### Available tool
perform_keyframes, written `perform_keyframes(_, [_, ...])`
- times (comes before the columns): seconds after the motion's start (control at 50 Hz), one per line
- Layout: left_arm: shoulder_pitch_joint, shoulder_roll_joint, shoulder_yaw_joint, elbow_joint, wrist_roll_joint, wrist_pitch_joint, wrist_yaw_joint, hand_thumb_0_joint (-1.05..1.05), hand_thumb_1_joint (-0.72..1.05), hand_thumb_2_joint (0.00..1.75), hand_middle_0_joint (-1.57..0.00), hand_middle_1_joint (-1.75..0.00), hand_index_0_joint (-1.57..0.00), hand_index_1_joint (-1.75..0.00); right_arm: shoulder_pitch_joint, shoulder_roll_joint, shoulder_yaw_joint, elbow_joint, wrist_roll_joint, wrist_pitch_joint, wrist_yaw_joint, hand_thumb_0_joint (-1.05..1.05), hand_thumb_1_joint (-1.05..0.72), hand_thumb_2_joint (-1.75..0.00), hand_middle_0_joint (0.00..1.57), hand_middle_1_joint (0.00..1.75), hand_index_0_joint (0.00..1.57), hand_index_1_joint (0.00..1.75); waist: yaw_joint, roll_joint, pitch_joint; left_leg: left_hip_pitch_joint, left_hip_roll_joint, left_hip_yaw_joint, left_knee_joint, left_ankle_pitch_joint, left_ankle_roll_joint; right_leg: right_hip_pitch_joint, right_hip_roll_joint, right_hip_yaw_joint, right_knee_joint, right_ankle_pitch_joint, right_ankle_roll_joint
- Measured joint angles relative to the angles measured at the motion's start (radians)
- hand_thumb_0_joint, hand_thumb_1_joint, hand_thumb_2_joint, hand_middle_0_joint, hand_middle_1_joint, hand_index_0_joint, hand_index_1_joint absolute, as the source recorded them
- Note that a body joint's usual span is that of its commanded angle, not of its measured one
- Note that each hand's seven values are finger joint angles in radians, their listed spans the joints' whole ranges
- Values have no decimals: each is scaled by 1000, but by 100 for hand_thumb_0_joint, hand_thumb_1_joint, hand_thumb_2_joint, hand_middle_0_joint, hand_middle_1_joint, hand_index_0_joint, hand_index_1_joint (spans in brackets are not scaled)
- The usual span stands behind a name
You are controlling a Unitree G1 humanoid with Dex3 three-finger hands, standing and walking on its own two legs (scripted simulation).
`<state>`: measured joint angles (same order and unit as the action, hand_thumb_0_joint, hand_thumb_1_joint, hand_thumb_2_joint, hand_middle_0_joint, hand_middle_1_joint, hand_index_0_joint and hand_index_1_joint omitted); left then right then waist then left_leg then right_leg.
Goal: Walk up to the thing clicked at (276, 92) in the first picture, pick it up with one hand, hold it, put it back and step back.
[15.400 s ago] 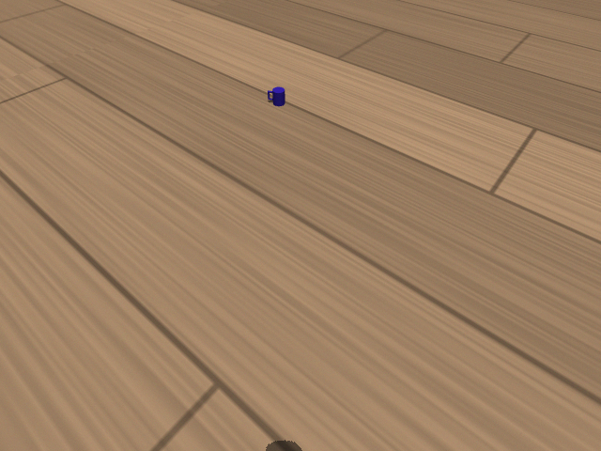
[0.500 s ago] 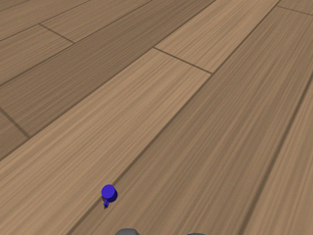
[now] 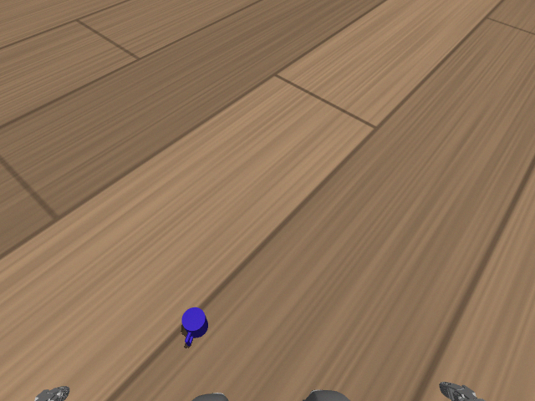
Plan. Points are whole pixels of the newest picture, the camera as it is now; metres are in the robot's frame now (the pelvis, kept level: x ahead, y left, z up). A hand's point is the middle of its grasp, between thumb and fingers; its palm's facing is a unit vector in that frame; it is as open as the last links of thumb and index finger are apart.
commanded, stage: walk up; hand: left
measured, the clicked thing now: (193, 327) +0.40 +0.24 -0.71
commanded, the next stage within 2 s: stand in 1.12 s
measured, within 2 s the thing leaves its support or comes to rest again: neither
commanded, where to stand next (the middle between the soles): +0.04 +0.00 m, yaw +0 degrees
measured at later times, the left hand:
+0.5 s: hand out of the picture +0.09 +0.23 -0.13, palm faces -0.04 -0.95 -0.32, open 7.3 cm
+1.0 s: hand out of the picture +0.08 +0.24 -0.13, palm faces -0.05 -0.94 -0.33, open 7.3 cm
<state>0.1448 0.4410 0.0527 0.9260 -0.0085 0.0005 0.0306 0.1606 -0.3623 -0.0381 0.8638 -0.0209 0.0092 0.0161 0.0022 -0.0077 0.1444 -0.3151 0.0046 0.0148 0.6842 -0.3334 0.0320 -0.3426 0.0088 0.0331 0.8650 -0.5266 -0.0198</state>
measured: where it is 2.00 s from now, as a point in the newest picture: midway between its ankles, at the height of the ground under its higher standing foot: outside the picture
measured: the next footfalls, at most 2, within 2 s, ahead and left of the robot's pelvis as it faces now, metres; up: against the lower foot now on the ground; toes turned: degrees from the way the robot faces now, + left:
right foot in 0.06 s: +0.03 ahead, -0.13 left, +0.00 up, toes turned +0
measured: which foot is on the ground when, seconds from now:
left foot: down 0.00-1.00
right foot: up 0.00-0.04, down 0.06-1.00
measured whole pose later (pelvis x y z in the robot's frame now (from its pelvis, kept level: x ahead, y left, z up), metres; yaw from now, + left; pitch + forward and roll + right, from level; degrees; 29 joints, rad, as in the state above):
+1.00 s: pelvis +0.00 -0.01 +0.03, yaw -2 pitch -2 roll +0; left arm 0.10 0.34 0.01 1.16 0.01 -0.01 -0.01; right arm 0.11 -0.35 0.00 1.15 -0.01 -0.01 0.02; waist -0.01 0.00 0.06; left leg -0.14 0.01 0.04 0.32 -0.14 0.01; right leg -0.09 0.01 0.02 0.30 -0.17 0.00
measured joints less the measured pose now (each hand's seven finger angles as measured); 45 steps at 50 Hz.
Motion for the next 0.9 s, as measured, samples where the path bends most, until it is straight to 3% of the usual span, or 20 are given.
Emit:
perform_keyframes(0.04, [7,-7,-3,11,5,-2,-5,0,91,90,-20,-29,-21,-30,-7,-4,6,-1,3,-2,-2,1,-90,-90,21,30,21,30,4,4,-2,-1,3,11,9,-5,-1,54,-5,-19,-114,39,0])
perform_keyframes(0.08, [8,-27,-7,29,12,-8,-8,0,91,90,-20,-29,-21,-30,-19,-14,10,8,12,0,-4,1,-90,-90,21,30,21,30,7,27,5,-1,16,12,31,-15,-7,105,6,-30,-222,171,8])
perform_keyframes(0.1, [7,-42,-11,38,18,-11,-10,0,91,90,-20,-29,-21,-30,-25,-18,11,17,19,3,-5,1,-90,-90,21,30,21,30,3,47,9,4,27,2,34,-15,-10,119,16,-38,-237,188,15])
perform_keyframes(0.2, [20,-74,-43,69,21,-3,-32,0,91,90,-20,-29,-21,-30,-24,-2,21,69,24,2,-2,1,-90,-90,21,29,21,30,-2,21,-32,64,-11,20,-81,44,-11,134,-22,-24,-257,190,27])
perform_keyframes(0.44, [-34,-98,-54,141,9,-14,-44,0,90,90,-20,-30,-21,-30,-46,9,44,189,20,-19,6,1,-90,-90,21,30,21,30,-2,0,-73,153,1,24,-272,149,-23,217,-8,-20,-445,298,20])
perform_keyframes(0.9, [-46,-95,-41,232,18,-10,-42,0,91,90,-20,-29,-21,-30,-50,13,33,281,14,-19,2,1,-90,-90,20,29,21,30,-14,11,-89,179,9,27,-364,193,-27,251,1,-16,-559,357,20])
